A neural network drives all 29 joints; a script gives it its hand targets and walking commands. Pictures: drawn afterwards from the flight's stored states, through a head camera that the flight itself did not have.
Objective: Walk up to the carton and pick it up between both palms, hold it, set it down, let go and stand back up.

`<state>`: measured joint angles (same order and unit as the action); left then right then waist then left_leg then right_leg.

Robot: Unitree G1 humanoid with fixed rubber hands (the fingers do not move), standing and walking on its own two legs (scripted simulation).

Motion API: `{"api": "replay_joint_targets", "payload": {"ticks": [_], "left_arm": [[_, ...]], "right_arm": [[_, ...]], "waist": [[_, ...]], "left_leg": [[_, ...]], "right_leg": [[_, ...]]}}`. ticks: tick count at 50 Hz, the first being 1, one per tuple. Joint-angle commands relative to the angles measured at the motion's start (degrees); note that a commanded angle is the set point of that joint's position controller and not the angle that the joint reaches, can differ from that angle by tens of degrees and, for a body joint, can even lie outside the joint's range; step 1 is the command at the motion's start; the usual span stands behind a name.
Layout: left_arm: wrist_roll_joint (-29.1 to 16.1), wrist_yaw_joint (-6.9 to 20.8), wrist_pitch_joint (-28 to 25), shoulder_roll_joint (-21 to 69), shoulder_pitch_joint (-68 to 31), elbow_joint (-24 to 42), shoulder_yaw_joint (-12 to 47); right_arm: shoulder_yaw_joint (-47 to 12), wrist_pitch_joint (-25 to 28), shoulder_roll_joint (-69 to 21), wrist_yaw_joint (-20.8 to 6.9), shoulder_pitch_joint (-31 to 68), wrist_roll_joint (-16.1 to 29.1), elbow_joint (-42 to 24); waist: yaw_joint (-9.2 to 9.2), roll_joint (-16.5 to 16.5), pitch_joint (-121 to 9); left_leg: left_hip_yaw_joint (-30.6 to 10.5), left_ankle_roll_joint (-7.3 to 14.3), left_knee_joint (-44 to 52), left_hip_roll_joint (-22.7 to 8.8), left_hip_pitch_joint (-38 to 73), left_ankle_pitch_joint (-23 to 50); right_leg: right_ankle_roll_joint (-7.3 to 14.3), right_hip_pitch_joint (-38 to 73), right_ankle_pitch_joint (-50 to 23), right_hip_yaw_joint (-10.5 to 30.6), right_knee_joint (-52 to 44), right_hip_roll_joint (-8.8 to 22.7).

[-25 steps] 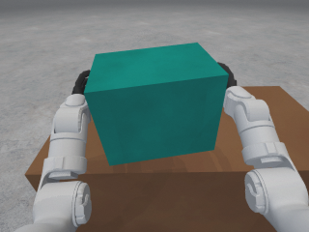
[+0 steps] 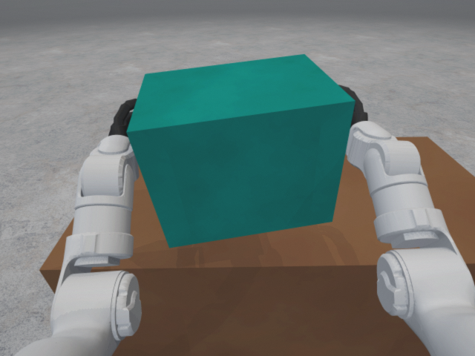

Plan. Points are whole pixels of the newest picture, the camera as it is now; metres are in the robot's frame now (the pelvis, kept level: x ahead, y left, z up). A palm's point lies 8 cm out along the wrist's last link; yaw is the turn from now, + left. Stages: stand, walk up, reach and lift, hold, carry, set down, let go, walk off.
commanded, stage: hold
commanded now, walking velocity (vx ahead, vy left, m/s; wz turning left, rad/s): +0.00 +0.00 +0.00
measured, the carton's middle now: (238, 148) +0.38 +0.02 +0.23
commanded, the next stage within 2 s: none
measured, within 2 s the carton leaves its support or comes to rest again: neither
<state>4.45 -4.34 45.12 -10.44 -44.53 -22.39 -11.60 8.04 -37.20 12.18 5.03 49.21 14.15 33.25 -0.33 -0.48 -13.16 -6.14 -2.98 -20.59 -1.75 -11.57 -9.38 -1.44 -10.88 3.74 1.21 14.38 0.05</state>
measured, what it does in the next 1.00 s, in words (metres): stands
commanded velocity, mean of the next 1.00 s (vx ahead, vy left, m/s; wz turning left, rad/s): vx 0.00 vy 0.00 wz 0.00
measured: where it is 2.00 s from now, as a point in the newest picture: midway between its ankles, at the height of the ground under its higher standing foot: outside the picture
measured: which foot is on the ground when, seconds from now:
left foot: down 0.00-1.00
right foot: down 0.00-1.00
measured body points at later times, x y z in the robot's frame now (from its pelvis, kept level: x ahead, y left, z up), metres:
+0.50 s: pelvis +0.01 +0.00 +0.00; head -0.07 +0.01 +0.44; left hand +0.37 +0.21 +0.24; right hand +0.40 -0.16 +0.26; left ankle +0.02 +0.15 -0.75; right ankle +0.04 -0.14 -0.75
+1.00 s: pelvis +0.00 +0.00 +0.00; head -0.08 +0.01 +0.44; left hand +0.38 +0.20 +0.26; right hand +0.39 -0.17 +0.27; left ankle +0.02 +0.15 -0.75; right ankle +0.04 -0.14 -0.75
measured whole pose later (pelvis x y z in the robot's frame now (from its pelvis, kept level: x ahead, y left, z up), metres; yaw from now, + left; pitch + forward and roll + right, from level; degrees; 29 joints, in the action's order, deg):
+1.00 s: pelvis +0.00 +0.00 +0.00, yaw +0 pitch +0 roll -1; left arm 5.8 -2.8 47.1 -10.5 -45.3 -20.8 -12.3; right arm 6.9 -38.5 13.1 6.0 49.9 16.0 32.3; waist -0.3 -0.5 -12.6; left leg -6.1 -3.0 -21.0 -1.7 -11.6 -9.9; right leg -1.4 -10.9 4.3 1.2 14.9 0.0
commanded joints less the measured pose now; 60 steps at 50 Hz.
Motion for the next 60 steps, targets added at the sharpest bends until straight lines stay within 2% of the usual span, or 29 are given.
{"api": "replay_joint_targets", "payload": {"ticks": [1,3,7,8,11,14,15,17,18,19,22,25,26,29,35,39,42,46,47,49,51,56,60], "left_arm": [[-10.0,14.1,-5.0,32.6,-49.3,12.5,14.7],[-10.2,14.3,-5.1,32.3,-49.5,14.1,15.0],[-10.7,14.3,-5.1,33.3,-49.1,16.7,16.2],[-10.6,14.3,-4.9,33.0,-48.4,16.6,16.1],[-11.8,13.9,-4.9,33.5,-47.1,20.6,17.6],[-13.2,13.5,-5.1,34.4,-47.6,25.0,19.7],[-13.6,13.3,-5.0,34.8,-47.6,26.6,20.5],[-13.7,13.2,-4.5,34.4,-45.9,27.8,20.7],[-13.8,13.4,-4.2,34.2,-46.1,27.0,20.6],[-13.7,13.4,-4.0,34.0,-45.4,27.4,20.9],[-12.9,13.8,-3.3,32.9,-45.3,26.1,20.0],[-14.2,13.6,-3.7,33.1,-47.9,28.7,21.2],[-13.7,13.6,-3.4,32.7,-47.4,26.1,20.4],[-13.6,13.8,-3.5,33.2,-48.2,25.2,20.4],[-12.7,14.0,-4.3,32.3,-52.4,19.2,18.1],[-11.2,14.2,-4.3,31.5,-51.5,15.5,16.1],[-11.4,14.2,-4.6,32.1,-51.7,14.4,16.0],[-9.9,14.5,-4.5,31.8,-49.4,12.2,14.1],[-10.4,14.5,-4.6,32.3,-48.9,14.6,14.8],[-9.6,14.7,-4.1,31.9,-47.4,14.0,14.4],[-9.6,14.9,-3.9,31.3,-46.7,15.3,14.1],[-11.9,14.4,-4.2,33.1,-45.9,23.4,18.0],[-13.6,13.8,-4.1,33.4,-45.7,29.2,20.4]], "right_arm": [[-18.0,2.8,-32.1,-7.8,51.7,8.5,-12.4],[-18.7,2.9,-32.4,-7.5,51.6,9.1,-13.8],[-19.4,2.9,-32.2,-6.8,51.4,10.3,-16.0],[-19.3,2.7,-31.5,-6.5,51.0,10.9,-16.1],[-21.3,2.7,-32.3,-6.0,51.2,12.7,-21.2],[-21.7,2.5,-32.4,-5.4,49.6,14.3,-23.8],[-22.0,2.4,-32.1,-5.3,49.5,14.9,-25.3],[-22.4,2.1,-32.2,-4.7,48.6,15.8,-27.2],[-21.7,1.7,-31.4,-4.6,48.0,15.5,-26.6],[-21.6,1.6,-31.6,-4.3,47.8,15.3,-27.5],[-20.3,0.9,-30.5,-4.5,46.1,14.4,-24.2],[-20.1,0.9,-31.4,-4.8,46.9,14.3,-25.2],[-19.6,0.6,-30.5,-4.7,47.1,13.9,-23.6],[-19.2,0.9,-31.1,-5.4,48.2,13.4,-22.8],[-16.4,1.3,-31.6,-6.9,50.8,9.5,-15.8],[-16.3,1.4,-31.6,-7.6,51.2,8.4,-12.5],[-16.9,2.0,-31.7,-7.9,53.2,8.7,-13.2],[-17.6,2.1,-31.3,-7.8,52.8,9.0,-12.7],[-18.0,2.1,-31.8,-7.7,51.6,9.0,-13.8],[-18.3,1.7,-30.5,-7.3,50.6,9.5,-13.2],[-19.2,1.8,-30.3,-6.9,51.0,11.0,-15.9],[-21.2,1.5,-30.5,-5.6,48.9,13.8,-22.6],[-22.2,1.2,-30.7,-4.7,47.4,16.1,-27.5]], "waist": [[-5.42,-0.9,-17.4],[-5.3,-0.7,-19.1],[-6.43,-1.5,-20.6],[-6.04,-2.0,-20.5],[-6.0,-1.4,-24.2],[-7.3,-2.7,-26.9],[-7.21,-3.4,-27.7],[-7.4,-2.5,-28.4],[-7.94,-2.5,-27.0],[-7.82,-2.4,-26.9],[-7.71,-2.4,-23.6],[-8.15,-2.6,-25.3],[-8.13,-2.5,-23.7],[-7.4,-3.2,-23.3],[-6.67,-1.8,-19.0],[-5.74,-1.8,-16.8],[-5.12,-1.6,-18.3],[-4.84,-0.9,-17.4],[-5.34,-0.6,-19.1],[-5.36,-1.6,-17.9],[-5.3,-1.1,-19.5],[-7.23,-2.3,-25.2],[-7.68,-2.7,-28.7]], "left_leg": [[4.4,1.9,7.1,5.4,-6.2,-2.3],[4.7,1.6,6.5,5.5,-5.9,-0.6],[4.5,0.9,5.5,5.8,-4.7,3.2],[4.5,0.7,5.2,5.7,-4.9,3.5],[4.3,0.2,3.9,6.2,-3.9,8.0],[3.8,-0.8,2.5,6.4,-2.6,11.6],[3.7,-1.1,2.2,6.3,-1.8,13.4],[3.7,-1.4,1.9,6.4,-1.5,15.0],[3.7,-1.4,2.0,6.6,-1.9,13.5],[3.8,-1.4,2.1,6.4,-2.0,13.1],[3.8,-1.0,3.3,6.0,-3.1,9.6],[4.1,-1.1,3.0,5.9,-2.7,9.4],[4.1,-1.0,3.4,6.0,-3.3,7.9],[4.0,-0.6,4.1,5.6,-4.1,5.5],[4.5,1.0,6.7,4.9,-7.0,-4.0],[4.6,1.7,7.6,4.9,-7.9,-5.5],[4.4,1.8,7.3,4.9,-7.6,-4.8],[4.6,1.9,7.0,5.1,-7.1,-3.6],[4.7,1.8,6.7,5.0,-5.9,-1.2],[4.6,1.3,6.5,5.0,-5.5,0.4],[4.7,1.2,5.9,5.3,-4.9,2.6],[4.1,-0.4,3.3,6.1,-2.7,10.7],[3.7,-1.4,2.0,6.4,-0.7,15.6]], "right_leg": [[1.5,20.4,-1.9,0.6,1.7,-2.0],[1.2,21.6,-3.8,0.5,2.1,-2.2],[1.3,23.2,-8.6,0.4,2.7,-2.4],[1.3,23.3,-8.6,0.5,2.7,-2.4],[1.1,25.4,-13.8,0.6,3.5,-2.8],[1.1,27.0,-17.8,0.8,4.0,-3.1],[1.2,27.1,-19.0,0.6,4.2,-3.3],[0.9,27.8,-21.1,0.7,4.4,-3.5],[0.9,27.5,-20.1,0.8,4.1,-3.3],[1.0,27.1,-19.8,0.9,4.1,-3.2],[1.0,25.2,-15.3,0.6,3.7,-3.1],[1.2,25.0,-15.4,0.7,3.9,-3.0],[1.2,24.2,-14.0,0.7,3.7,-2.9],[1.5,22.9,-10.2,0.6,3.4,-2.7],[1.8,19.0,0.6,0.6,2.1,-2.0],[1.7,18.3,2.5,0.8,1.8,-1.6],[1.7,18.6,2.1,1.0,2.0,-1.6],[1.5,19.6,0.0,0.8,2.0,-1.8],[1.7,20.7,-2.9,1.0,2.2,-2.0],[1.5,21.1,-4.2,0.9,2.2,-2.0],[1.4,22.6,-7.4,1.2,2.4,-2.1],[1.1,27.0,-16.8,1.1,3.7,-2.7],[1.1,27.9,-21.5,1.0,4.4,-3.4]]}}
